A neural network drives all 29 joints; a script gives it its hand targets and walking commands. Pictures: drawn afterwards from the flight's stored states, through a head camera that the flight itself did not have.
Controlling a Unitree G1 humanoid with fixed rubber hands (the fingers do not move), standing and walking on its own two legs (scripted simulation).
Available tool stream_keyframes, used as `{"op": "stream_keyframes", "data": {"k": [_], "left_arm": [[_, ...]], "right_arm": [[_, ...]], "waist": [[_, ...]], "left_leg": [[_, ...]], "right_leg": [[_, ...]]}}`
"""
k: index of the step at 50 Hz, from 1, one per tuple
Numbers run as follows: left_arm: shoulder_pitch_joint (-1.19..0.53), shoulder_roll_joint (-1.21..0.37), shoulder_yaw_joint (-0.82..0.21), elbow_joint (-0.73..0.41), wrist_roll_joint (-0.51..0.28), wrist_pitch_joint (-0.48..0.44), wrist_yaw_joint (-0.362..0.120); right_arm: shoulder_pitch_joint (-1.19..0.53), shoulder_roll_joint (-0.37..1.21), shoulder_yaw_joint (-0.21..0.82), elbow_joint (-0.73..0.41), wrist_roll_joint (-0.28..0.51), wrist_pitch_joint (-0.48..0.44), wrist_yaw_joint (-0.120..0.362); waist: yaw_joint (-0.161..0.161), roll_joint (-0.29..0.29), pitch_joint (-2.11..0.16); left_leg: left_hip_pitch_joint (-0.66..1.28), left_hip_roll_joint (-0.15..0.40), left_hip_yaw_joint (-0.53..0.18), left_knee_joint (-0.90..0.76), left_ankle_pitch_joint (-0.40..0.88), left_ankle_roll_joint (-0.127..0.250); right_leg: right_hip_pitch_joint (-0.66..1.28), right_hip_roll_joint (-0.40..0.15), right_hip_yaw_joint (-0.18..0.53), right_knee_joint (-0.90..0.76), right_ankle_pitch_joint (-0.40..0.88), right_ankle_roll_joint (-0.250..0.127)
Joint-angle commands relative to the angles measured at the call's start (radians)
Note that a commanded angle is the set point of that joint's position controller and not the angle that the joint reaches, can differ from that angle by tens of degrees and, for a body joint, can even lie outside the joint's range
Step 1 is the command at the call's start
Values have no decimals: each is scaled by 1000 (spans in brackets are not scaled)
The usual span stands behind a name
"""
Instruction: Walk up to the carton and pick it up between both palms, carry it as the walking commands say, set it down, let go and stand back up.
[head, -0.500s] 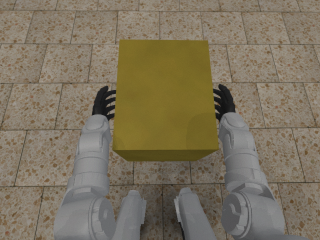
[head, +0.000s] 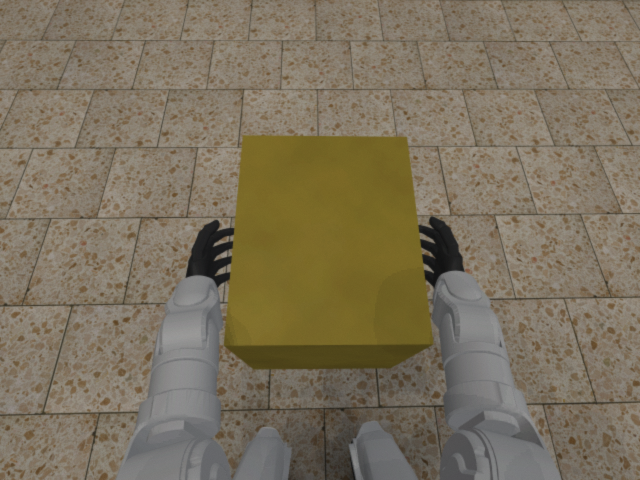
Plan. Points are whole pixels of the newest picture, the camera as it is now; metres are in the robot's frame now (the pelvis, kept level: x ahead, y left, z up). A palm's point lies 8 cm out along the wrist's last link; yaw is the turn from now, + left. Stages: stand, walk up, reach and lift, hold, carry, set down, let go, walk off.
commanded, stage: reach and lift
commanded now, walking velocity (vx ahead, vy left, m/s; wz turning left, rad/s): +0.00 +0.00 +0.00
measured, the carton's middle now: (323, 263) +0.43 -0.01 -0.11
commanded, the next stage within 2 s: none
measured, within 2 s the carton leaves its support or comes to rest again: neither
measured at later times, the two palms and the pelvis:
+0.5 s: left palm (182, 277) +0.36 +0.15 +0.03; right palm (467, 271) +0.36 -0.17 +0.03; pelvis +0.02 +0.00 +0.05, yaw +0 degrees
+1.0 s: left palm (156, 268) +0.34 +0.15 +0.10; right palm (500, 266) +0.33 -0.17 +0.10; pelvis +0.03 +0.01 +0.08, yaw +0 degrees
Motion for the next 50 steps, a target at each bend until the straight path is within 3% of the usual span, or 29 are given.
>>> {"op": "stream_keyframes", "data": {"k": [1, 32, 50], "left_arm": [[-512, -975, -562, 47, -133, -17, -252], [-298, -961, -607, -53, -125, 59, -256], [-218, -923, -657, -145, -170, 192, -251]], "right_arm": [[-478, 992, 566, 74, 129, 2, 259], [-262, 956, 601, -24, 108, 75, 280], [-181, 924, 644, -134, 159, 209, 260]], "waist": [[-7, -10, -607], [-11, -13, -336], [-4, -15, -112]], "left_leg": [[382, -53, 106, -139, 253, 30], [828, -29, 72, -497, 356, 31], [1020, -21, 59, -642, 327, 24]], "right_leg": [[436, 49, -106, -134, 297, -14], [812, 22, -74, -482, 363, -20], [1014, 20, -63, -633, 328, -12]]}}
